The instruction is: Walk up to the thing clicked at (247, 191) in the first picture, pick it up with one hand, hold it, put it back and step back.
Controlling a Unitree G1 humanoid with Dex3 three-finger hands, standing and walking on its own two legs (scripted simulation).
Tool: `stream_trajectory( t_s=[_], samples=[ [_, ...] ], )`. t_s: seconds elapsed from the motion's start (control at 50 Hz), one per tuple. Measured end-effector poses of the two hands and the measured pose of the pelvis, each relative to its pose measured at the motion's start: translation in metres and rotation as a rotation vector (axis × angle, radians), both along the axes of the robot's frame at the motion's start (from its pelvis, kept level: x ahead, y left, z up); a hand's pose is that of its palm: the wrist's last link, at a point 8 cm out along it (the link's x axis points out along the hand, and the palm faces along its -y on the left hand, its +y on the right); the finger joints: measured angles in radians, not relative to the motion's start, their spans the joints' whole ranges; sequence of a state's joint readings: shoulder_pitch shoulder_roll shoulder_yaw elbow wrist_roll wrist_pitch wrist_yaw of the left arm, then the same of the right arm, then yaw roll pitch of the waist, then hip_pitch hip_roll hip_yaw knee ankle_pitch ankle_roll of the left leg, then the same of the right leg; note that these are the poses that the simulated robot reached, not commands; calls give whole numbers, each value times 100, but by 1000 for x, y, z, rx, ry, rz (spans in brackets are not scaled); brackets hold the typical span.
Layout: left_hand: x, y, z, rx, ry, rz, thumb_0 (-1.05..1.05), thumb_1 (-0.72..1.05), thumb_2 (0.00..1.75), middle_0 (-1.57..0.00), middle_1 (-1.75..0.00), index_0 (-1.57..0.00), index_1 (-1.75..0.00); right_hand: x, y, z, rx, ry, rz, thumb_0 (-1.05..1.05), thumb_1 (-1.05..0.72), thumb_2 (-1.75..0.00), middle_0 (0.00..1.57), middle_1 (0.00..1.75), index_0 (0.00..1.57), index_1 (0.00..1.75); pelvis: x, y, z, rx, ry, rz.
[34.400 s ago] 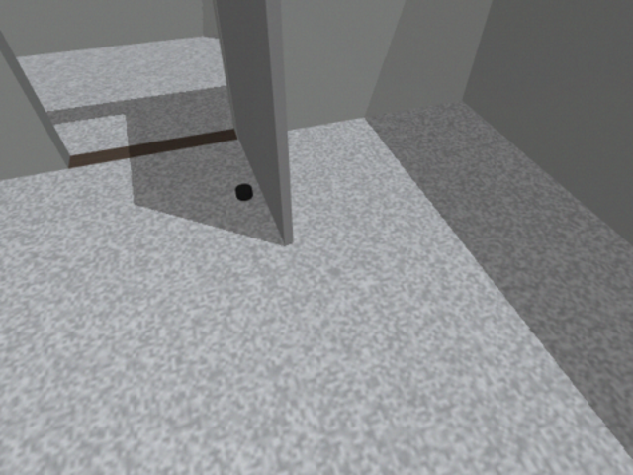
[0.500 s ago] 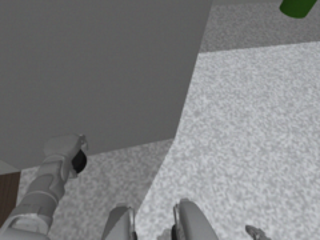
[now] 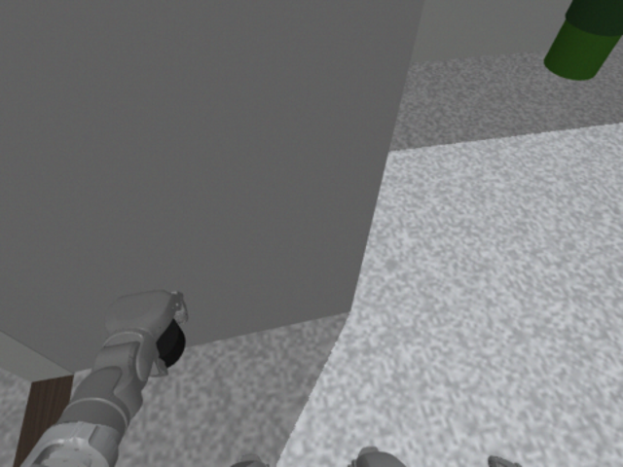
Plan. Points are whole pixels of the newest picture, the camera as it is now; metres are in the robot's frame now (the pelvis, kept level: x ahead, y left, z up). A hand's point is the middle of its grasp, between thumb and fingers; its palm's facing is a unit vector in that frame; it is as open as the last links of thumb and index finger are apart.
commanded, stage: lift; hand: left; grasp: from above
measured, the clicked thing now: (155, 341) +0.34 +0.23 -0.12
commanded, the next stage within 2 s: hold in 0.02 s
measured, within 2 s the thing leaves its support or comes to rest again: neither
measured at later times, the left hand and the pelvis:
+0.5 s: hand (141, 324) +0.34 +0.22 -0.04, palm faces -0.44 -0.05 -0.89, open 9.5 cm; pelvis +0.02 +0.00 +0.03, yaw +0 degrees
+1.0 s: hand (137, 331) +0.32 +0.22 -0.01, palm faces -0.45 -0.05 -0.89, open 9.6 cm; pelvis +0.02 +0.00 +0.04, yaw +0 degrees
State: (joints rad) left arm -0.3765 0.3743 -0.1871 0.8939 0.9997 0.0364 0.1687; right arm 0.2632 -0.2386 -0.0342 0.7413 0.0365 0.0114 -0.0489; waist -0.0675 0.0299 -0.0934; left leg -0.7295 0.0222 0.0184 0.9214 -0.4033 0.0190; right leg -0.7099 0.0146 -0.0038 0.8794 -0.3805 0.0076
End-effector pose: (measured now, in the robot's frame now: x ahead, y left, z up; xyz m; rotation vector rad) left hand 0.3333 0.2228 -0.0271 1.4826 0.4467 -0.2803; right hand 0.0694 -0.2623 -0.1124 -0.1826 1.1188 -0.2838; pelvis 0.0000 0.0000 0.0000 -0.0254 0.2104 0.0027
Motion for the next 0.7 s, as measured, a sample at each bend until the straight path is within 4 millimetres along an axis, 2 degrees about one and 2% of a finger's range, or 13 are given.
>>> stream_trajectory(
  t_s=[0.36,0.7],
  samples=[
    [6,2,37,5,-6,-29,-2,1,52,-59,-64,-73,-66,35,-2,28,7,-58,9,1,-90,-89,20,30,20,30,19,1,24,9,-62,-4],
    [3,0,61,7,-5,-43,-1,1,54,-57,-65,-72,-67,48,-2,38,29,-95,20,1,-90,-90,20,30,20,30,23,-1,34,16,-108,-10]
  ],
)
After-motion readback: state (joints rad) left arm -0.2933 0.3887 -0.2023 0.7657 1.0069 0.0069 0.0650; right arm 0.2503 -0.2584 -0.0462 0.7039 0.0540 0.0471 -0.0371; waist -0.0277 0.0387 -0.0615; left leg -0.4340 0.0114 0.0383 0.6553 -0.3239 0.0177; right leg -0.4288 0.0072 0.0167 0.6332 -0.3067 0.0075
